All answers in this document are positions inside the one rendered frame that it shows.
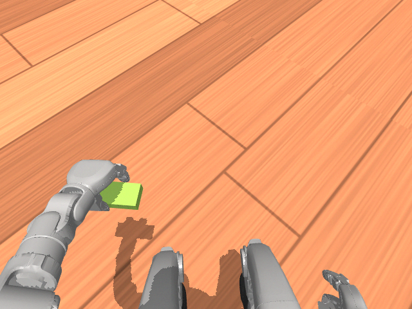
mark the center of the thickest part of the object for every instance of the small box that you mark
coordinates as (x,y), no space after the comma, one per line
(122,195)

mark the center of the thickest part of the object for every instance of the left robot hand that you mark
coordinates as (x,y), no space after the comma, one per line
(96,175)

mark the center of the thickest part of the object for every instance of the left robot arm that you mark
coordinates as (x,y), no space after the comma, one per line
(29,278)

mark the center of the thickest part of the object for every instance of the right robot hand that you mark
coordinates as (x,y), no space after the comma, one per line
(349,295)

